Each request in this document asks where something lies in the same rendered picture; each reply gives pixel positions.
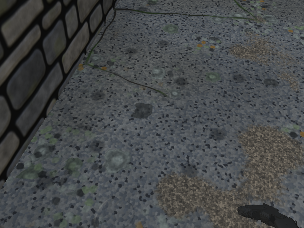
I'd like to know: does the right robot hand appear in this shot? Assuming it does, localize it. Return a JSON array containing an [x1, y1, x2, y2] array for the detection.
[[237, 203, 299, 228]]

